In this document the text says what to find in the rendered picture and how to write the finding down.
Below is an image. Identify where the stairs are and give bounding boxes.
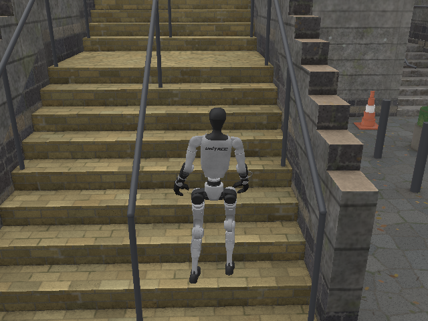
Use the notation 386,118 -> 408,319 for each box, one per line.
82,0 -> 257,51
397,45 -> 428,116
0,67 -> 317,321

